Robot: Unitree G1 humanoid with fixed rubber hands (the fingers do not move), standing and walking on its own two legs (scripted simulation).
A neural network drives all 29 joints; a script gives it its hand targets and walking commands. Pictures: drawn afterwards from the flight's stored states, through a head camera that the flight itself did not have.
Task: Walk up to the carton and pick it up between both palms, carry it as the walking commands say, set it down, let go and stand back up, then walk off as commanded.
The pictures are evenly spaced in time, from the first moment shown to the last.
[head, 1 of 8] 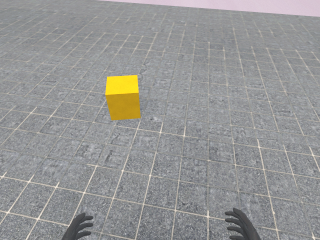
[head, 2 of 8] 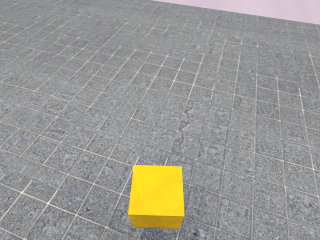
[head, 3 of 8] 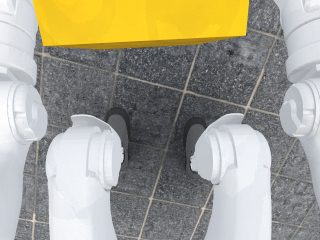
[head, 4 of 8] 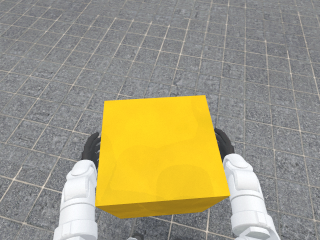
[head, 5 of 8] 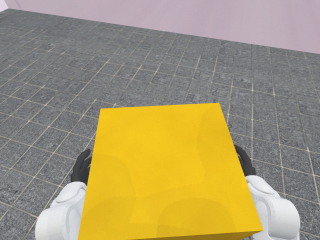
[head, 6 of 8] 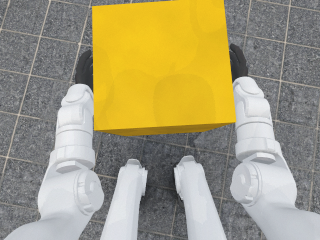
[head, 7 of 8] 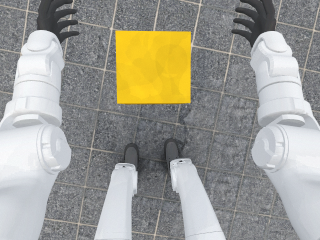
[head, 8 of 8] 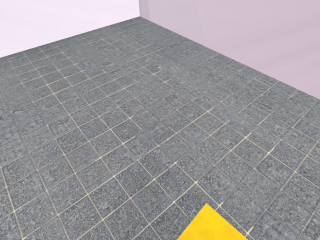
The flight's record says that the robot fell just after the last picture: no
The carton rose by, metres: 0.68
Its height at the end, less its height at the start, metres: +0.00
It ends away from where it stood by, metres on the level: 1.41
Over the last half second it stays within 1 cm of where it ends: no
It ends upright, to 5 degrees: yes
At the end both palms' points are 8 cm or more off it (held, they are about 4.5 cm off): yes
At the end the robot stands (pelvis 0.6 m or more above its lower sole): yes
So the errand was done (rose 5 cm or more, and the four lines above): no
